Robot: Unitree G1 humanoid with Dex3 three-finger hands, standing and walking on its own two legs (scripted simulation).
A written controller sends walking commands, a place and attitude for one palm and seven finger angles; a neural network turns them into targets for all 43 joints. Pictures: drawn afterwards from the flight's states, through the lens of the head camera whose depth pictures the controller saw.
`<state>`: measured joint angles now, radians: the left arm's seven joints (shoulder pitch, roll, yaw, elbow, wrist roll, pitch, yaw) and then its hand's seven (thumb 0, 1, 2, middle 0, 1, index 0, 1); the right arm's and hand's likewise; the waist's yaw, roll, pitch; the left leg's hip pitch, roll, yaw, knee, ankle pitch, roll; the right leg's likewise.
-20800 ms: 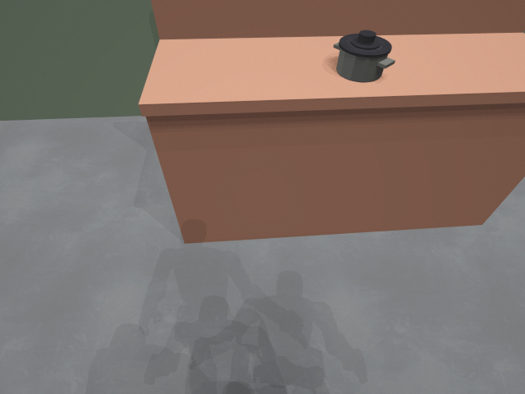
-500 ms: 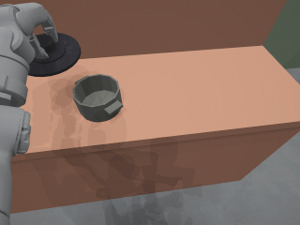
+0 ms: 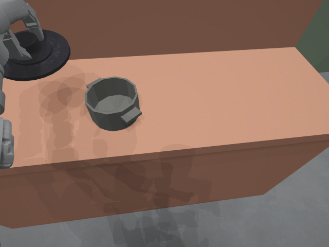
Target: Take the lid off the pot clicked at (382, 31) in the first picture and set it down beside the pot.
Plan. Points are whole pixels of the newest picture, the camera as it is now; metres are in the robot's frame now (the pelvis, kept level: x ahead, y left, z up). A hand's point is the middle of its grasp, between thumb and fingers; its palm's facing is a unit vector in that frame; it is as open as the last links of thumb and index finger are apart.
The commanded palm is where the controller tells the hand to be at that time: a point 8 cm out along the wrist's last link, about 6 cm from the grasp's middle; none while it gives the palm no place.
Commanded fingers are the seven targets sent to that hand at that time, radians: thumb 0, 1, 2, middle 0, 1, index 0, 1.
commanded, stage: move the lid sideways beside the pot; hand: left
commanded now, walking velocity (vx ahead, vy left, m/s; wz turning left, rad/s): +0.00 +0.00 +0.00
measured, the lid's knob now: (26, 43) +0.51 +0.28 +0.22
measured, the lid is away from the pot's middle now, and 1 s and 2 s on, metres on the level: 0.15 0.24 0.23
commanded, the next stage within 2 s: lower the lid onto the table in 0.90 s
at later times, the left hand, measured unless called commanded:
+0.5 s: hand out of the picture +0.46 +0.33 +0.24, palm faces -0.28 -0.11 -0.96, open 8.4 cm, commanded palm +0.48 +0.33 +0.31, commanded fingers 0.00 0.56 1.03 -0.94 -1.13 -0.78 -1.06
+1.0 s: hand out of the picture +0.45 +0.37 +0.23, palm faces -0.31 -0.11 -0.94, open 8.4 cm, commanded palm +0.48 +0.36 +0.31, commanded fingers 0.00 0.56 1.03 -0.94 -1.13 -0.78 -1.06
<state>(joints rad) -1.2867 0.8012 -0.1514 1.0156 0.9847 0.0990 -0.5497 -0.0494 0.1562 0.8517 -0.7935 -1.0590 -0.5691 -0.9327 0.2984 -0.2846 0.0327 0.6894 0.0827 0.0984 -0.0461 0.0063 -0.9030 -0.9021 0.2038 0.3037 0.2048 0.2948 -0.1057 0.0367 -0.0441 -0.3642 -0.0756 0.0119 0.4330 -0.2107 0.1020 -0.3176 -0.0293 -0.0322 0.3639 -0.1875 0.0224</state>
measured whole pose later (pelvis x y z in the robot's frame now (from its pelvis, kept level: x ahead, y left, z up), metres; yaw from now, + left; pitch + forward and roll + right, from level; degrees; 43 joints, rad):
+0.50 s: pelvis +0.00 +0.00 +0.00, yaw +0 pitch +9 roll -2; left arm -1.30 0.90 -0.13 1.08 0.99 0.05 -0.56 -0.05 0.16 0.85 -0.80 -1.06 -0.57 -0.93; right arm 0.30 -0.30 0.04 0.69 0.10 0.12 -0.06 0.01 -0.90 -0.90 0.20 0.30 0.20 0.29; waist -0.10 0.03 -0.04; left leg -0.39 -0.07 0.01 0.45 -0.22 0.11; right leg -0.33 -0.03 -0.03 0.36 -0.18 0.03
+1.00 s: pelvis +0.00 +0.00 +0.00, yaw +0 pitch +10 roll -3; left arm -1.31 1.01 -0.12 1.12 1.02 0.01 -0.58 -0.05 0.16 0.85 -0.80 -1.06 -0.56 -0.93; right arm 0.31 -0.30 0.05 0.70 0.11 0.14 -0.07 0.01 -0.90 -0.90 0.20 0.30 0.21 0.29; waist -0.10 0.02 -0.02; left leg -0.42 -0.05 0.01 0.49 -0.24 0.10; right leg -0.35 -0.01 -0.03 0.37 -0.19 0.03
